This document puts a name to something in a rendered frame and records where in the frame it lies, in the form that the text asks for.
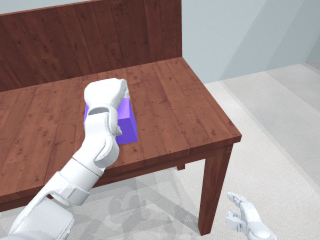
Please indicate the robot left forearm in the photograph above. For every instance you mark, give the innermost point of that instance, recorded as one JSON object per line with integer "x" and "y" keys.
{"x": 99, "y": 150}

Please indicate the robot left upper arm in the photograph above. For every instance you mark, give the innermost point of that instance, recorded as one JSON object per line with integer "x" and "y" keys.
{"x": 47, "y": 221}

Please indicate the robot right hand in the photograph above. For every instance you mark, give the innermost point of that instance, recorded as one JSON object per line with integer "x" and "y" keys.
{"x": 238, "y": 221}

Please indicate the sponge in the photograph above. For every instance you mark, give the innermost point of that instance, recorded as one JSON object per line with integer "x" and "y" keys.
{"x": 126, "y": 122}

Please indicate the robot left hand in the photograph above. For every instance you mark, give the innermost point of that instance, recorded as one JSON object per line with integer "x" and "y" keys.
{"x": 108, "y": 91}

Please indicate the robot right forearm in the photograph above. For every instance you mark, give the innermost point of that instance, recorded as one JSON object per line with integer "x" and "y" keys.
{"x": 259, "y": 231}

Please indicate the table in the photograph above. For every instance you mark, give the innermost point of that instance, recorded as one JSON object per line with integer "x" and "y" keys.
{"x": 49, "y": 55}

